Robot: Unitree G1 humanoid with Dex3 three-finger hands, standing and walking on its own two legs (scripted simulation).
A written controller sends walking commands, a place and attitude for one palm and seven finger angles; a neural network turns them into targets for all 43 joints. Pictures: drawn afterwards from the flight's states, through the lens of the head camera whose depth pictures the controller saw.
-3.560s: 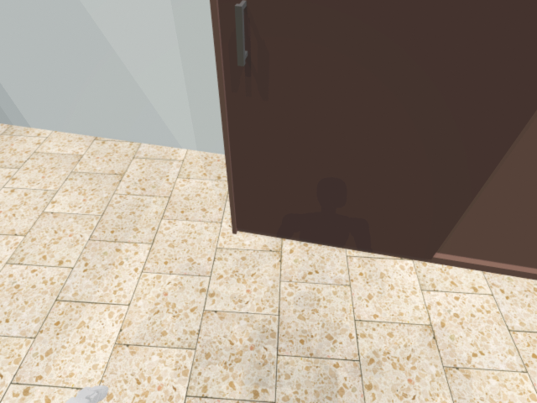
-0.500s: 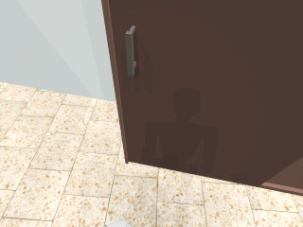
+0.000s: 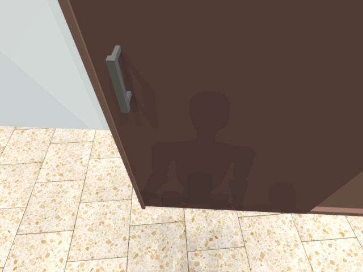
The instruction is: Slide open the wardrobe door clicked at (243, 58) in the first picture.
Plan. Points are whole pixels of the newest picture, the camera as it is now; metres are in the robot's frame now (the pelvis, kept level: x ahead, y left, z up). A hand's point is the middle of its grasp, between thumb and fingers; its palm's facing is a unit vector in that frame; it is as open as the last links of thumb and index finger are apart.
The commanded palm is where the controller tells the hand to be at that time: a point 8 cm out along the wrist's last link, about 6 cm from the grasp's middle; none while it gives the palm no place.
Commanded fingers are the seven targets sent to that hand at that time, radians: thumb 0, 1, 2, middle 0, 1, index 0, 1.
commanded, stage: come to a stop and stand still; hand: left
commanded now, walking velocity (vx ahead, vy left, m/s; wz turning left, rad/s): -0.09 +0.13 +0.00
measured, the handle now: (121, 81) +0.48 +0.16 +0.16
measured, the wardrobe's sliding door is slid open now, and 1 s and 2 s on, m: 0.00 0.00 0.00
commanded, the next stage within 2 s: look again from close up in 1.74 s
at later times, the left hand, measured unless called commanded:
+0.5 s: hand out of the picture -0.07 +0.19 -0.16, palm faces +0.14 -0.96 -0.25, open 7.3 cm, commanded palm none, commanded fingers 0.00 0.90 0.90 -0.20 -0.30 -0.20 -0.30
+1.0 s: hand out of the picture -0.02 +0.18 -0.17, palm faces -0.01 -0.99 -0.17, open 7.4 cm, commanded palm none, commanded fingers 0.00 0.90 0.90 -0.20 -0.30 -0.20 -0.30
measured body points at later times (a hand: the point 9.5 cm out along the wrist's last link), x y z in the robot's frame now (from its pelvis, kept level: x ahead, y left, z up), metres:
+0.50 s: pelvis -0.07 +0.00 +0.01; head -0.06 -0.01 +0.46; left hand -0.07 +0.24 -0.14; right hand +0.01 -0.25 -0.14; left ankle -0.11 +0.14 -0.71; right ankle +0.01 -0.11 -0.73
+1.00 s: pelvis -0.06 +0.00 +0.01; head -0.02 +0.02 +0.46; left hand -0.02 +0.24 -0.16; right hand -0.17 -0.19 -0.14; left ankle -0.12 +0.13 -0.73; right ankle -0.04 -0.13 -0.71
